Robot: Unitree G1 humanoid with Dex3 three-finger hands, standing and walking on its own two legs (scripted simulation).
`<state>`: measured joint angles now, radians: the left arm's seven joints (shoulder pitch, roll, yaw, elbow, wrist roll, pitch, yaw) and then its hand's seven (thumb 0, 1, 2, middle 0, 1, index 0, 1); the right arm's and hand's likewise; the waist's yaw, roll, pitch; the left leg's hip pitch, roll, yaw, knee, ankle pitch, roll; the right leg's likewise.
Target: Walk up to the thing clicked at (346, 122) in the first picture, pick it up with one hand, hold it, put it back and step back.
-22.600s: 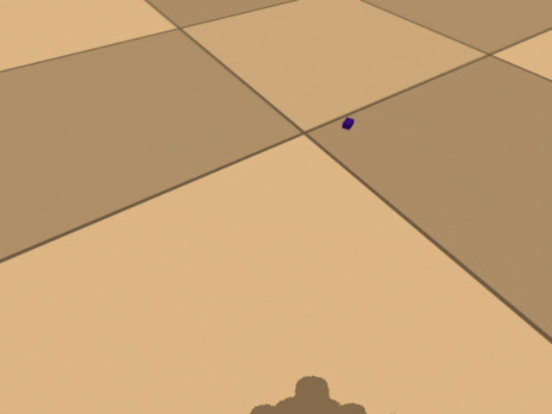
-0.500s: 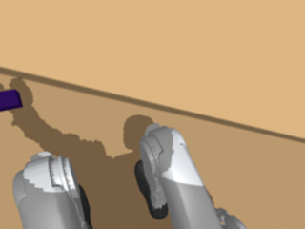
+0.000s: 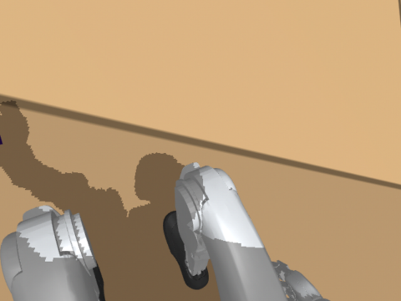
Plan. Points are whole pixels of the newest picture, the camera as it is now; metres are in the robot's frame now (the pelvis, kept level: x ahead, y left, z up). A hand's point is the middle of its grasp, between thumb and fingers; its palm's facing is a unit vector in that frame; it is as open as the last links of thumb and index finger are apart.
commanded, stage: rest palm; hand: left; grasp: from above
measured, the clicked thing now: out of the picture +0.48 +0.30 -0.30
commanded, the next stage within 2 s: close in 1.34 s
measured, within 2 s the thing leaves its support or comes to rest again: neither
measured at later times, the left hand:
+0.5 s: hand out of the picture +0.47 +0.28 -0.25, palm faces -0.46 -0.11 -0.88, open 12.1 cm
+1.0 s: hand out of the picture +0.46 +0.28 -0.27, palm faces -0.45 -0.10 -0.89, open 11.8 cm
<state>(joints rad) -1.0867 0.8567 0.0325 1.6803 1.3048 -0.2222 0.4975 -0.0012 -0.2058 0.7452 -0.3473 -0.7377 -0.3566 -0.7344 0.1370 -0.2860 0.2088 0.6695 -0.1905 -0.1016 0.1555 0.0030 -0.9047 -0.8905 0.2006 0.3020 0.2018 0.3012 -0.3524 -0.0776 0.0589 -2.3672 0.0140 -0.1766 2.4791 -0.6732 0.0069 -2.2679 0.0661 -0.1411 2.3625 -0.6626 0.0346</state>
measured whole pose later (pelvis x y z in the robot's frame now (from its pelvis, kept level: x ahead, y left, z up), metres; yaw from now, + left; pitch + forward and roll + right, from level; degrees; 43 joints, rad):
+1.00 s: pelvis +0.01 +0.01 -0.01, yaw -4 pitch +28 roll -15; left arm -1.07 0.99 0.04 1.75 1.32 -0.26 0.66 0.00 -0.12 0.65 -0.41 -0.66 -0.42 -0.66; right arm 0.09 -0.33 0.32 0.65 -0.26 -0.22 0.24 0.00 -0.91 -0.90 0.20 0.30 0.20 0.30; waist -0.39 -0.16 0.17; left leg -2.34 0.02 -0.26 2.56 -0.73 0.00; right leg -2.22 0.09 -0.21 2.38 -0.68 0.05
